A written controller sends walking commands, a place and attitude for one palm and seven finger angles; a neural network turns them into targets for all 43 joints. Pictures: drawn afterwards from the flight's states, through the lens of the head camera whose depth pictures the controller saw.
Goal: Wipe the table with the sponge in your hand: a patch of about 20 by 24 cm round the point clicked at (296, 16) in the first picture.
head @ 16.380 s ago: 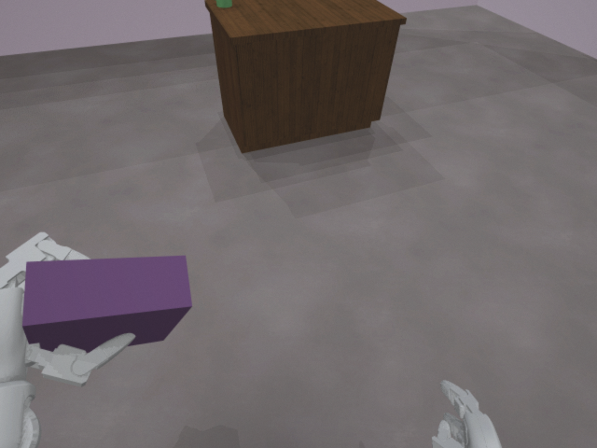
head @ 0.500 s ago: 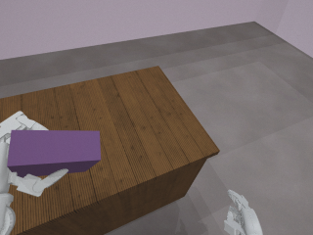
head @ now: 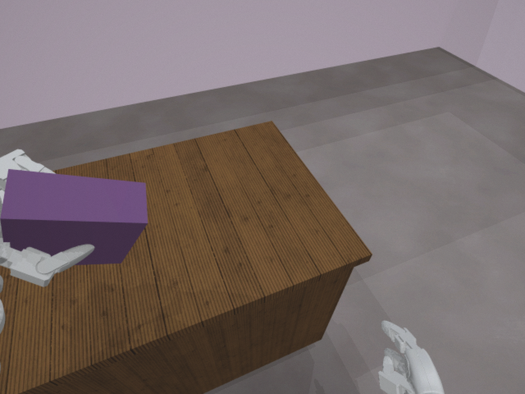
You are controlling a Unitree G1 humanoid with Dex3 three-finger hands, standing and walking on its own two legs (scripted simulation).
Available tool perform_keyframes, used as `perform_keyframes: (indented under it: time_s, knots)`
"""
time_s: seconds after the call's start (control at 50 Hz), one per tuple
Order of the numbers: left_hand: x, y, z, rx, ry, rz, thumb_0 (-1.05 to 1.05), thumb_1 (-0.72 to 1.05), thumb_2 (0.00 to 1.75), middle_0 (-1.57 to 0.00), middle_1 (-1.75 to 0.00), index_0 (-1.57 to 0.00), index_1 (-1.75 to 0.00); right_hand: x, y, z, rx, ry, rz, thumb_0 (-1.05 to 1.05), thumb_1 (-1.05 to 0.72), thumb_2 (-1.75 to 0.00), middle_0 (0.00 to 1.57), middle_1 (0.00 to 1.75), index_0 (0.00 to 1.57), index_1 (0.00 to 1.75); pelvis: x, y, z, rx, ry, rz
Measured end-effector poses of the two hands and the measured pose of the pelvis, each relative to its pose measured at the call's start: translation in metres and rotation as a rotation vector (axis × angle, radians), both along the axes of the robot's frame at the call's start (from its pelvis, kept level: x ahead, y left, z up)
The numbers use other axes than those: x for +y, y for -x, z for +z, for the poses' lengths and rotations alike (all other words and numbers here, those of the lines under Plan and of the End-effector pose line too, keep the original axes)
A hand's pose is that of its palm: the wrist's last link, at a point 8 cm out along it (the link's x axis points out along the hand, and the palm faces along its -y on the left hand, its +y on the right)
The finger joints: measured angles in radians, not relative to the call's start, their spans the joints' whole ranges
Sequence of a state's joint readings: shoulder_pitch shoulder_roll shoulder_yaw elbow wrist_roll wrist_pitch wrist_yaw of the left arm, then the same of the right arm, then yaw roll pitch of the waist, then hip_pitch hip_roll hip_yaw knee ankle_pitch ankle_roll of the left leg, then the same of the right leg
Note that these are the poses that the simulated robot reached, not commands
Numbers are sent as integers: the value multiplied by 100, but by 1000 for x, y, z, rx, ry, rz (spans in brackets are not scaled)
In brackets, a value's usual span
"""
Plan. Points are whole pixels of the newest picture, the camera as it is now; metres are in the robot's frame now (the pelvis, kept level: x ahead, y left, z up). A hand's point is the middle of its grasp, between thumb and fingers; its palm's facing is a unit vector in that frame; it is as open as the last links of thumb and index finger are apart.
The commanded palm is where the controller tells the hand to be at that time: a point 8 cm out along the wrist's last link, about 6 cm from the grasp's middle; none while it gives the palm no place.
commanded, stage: turn the palm down, sponge in hand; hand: left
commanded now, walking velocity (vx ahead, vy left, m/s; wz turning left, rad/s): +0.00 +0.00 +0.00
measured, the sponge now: (96, 225) +0.26 +0.24 +0.16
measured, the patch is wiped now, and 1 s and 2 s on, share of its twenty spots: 0.00 0.00 0.00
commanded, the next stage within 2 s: none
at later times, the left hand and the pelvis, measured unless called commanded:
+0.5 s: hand (93, 275) +0.21 +0.23 +0.13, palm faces +0.24 -0.58 -0.78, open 9.8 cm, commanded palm +0.17 +0.27 +0.17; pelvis -0.01 -0.05 -0.01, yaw +1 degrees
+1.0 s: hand (88, 275) +0.22 +0.25 +0.11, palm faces +0.21 -0.35 -0.91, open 9.8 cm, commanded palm +0.19 +0.26 +0.16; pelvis +0.01 -0.03 -0.01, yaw +1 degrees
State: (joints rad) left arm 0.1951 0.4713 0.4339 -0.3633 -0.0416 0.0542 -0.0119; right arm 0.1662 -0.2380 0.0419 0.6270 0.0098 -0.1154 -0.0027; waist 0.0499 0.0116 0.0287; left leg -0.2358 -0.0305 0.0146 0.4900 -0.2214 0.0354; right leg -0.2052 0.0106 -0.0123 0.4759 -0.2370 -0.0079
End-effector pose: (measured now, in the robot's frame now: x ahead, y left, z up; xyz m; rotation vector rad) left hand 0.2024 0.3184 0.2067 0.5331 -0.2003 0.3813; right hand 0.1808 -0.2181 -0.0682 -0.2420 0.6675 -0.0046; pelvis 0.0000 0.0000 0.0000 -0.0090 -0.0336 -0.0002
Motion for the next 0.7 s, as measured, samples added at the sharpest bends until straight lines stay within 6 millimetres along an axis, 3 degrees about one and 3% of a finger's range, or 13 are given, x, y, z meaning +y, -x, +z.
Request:
perform_keyframes:
  time_s: [0.12, 0.24, 0.36, 0.5, 0.58, 0.7]
  knots:
    - [-37, 31, -38, 196, -79, -67, 0, -46, 102, -77, -135, -76, -135, -13, -6, 1, -44, 3, -8, 2, -90, -90, 20, 30, 20, 30, -11, 6, -5, -1, -7, 3]
    - [-36, 55, -32, 83, -176, 48, 0, -46, 102, -77, -135, -76, -135, -24, -8, -10, -17, 41, 25, 2, -91, -90, 20, 30, 20, 30, -30, 13, -12, 4, -4, 42]
    - [-28, 45, -32, 177, -213, 150, 0, -46, 102, -77, -135, -76, -135, -33, -6, -21, -2, 27, 11, 2, -91, -90, 20, 30, 20, 30, -43, 16, -13, -6, -7, 54]
    - [-57, 23, -38, 289, -323, 22, 0, -46, 102, -77, -135, -76, -135, -49, -5, -23, -23, 3, -58, 2, -90, -90, 20, 30, 20, 30, -50, 9, -13, 2, -15, 22]
    - [-65, 23, -30, 259, -377, 14, 0, -46, 102, -77, -135, -76, -135, -60, -4, -26, 0, 8, -84, 2, -90, -90, 20, 30, 20, 30, -52, 2, -13, 15, -17, 11]
    - [-53, 29, -34, 314, -423, 117, 0, -46, 102, -77, -135, -76, -135, -71, -5, -31, 43, 32, -105, 2, -91, -90, 20, 30, 20, 30, -51, -6, -14, 34, -19, 15]
